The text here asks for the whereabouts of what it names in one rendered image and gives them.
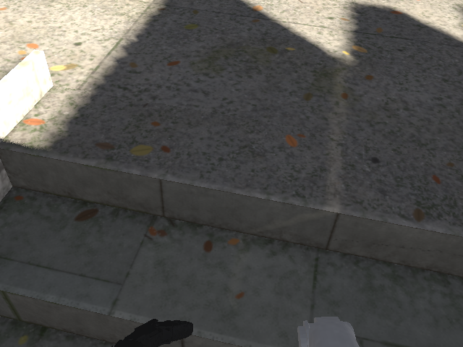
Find stairs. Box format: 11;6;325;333
0;148;463;347

